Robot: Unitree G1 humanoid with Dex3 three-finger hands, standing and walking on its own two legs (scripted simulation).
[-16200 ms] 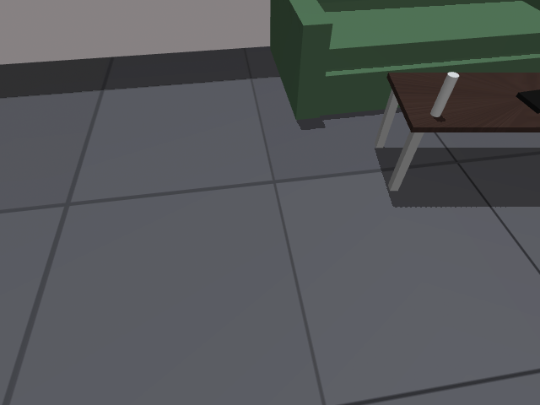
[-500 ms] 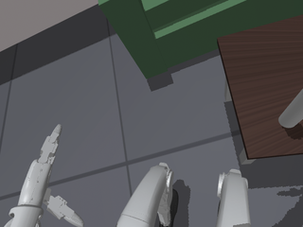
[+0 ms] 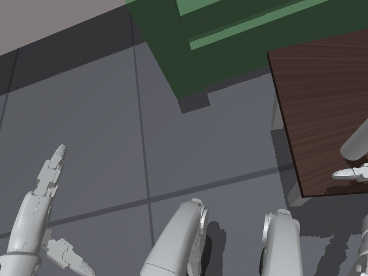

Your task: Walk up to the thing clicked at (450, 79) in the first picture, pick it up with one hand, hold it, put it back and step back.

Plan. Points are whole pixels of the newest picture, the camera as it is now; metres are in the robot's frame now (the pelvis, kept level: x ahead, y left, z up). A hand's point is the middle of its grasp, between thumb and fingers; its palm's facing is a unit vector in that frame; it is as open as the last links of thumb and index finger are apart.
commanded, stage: rest palm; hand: right
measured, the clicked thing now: out of the picture +0.43 -0.26 -0.04
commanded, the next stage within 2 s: close in 0.14 s
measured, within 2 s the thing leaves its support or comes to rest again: leaves its support in 1.54 s
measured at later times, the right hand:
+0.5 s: hand (353, 135) +0.43 -0.24 -0.06, palm faces +0.29 +0.96 +0.01, open 17.2 cm
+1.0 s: hand (353, 132) +0.44 -0.24 -0.06, palm faces +0.29 +0.96 +0.00, open 11.7 cm
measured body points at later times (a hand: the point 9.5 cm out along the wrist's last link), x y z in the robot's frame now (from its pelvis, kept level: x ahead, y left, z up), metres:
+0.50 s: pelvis +0.00 +0.00 +0.00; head +0.16 -0.08 +0.41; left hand +0.19 +0.26 +0.13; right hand +0.41 -0.29 -0.06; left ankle +0.06 +0.13 -0.52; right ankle +0.07 -0.12 -0.52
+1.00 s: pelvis +0.00 +0.01 +0.00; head +0.16 -0.08 +0.41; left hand +0.19 +0.26 +0.14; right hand +0.42 -0.29 -0.06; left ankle +0.06 +0.13 -0.52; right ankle +0.07 -0.12 -0.52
